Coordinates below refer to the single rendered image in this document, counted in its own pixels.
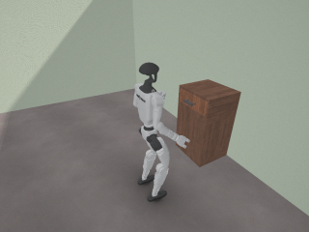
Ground robot right hand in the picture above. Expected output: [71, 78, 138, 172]
[176, 135, 190, 148]

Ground humanoid robot torso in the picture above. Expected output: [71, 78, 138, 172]
[136, 83, 159, 143]

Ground handle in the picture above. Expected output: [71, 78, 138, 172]
[183, 100, 196, 106]

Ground right robot forearm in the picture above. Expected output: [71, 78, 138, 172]
[156, 123, 180, 141]

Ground cabinet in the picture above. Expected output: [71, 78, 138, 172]
[176, 79, 241, 167]

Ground left robot upper arm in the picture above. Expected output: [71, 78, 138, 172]
[133, 83, 143, 107]

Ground right robot upper arm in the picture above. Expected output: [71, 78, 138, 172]
[151, 93, 165, 131]

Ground robot left thigh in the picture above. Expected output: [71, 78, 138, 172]
[139, 128, 156, 160]

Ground drawer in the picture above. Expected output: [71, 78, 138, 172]
[180, 88, 208, 117]

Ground robot left hand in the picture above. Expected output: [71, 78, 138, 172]
[157, 90, 166, 99]

